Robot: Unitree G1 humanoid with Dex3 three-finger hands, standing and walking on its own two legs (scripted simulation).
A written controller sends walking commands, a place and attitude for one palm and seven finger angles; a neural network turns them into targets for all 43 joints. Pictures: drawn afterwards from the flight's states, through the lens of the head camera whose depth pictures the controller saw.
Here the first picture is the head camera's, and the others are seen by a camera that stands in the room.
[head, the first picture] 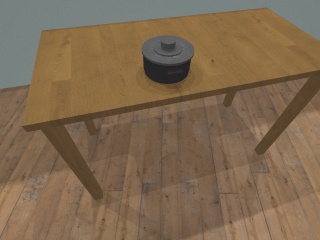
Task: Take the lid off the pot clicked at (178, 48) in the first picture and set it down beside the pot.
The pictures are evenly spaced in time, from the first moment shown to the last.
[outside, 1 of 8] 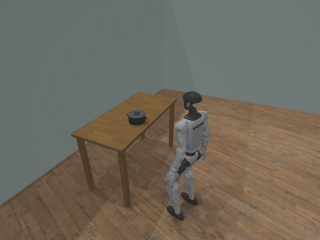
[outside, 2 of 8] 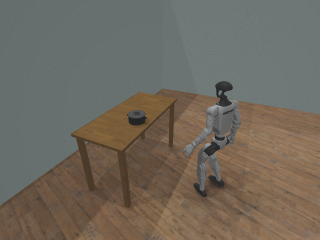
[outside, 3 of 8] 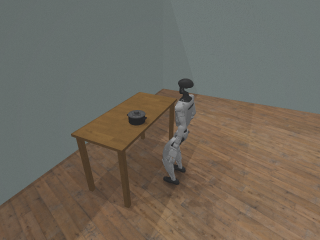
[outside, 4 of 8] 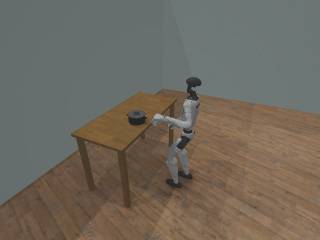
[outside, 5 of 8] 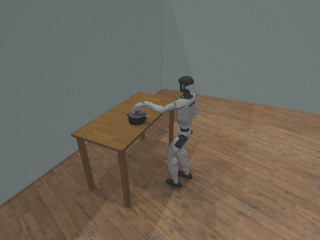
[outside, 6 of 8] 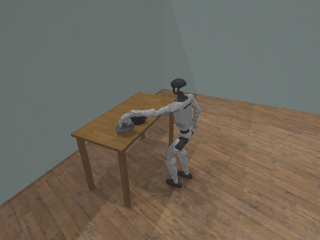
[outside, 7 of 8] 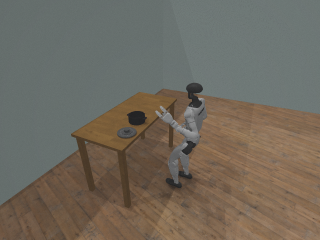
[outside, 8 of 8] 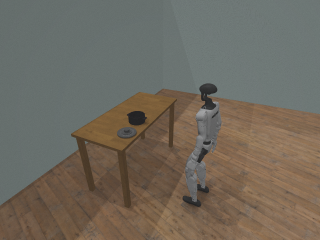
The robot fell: no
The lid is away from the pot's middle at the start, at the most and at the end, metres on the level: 0.00 0.25 0.25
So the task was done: yes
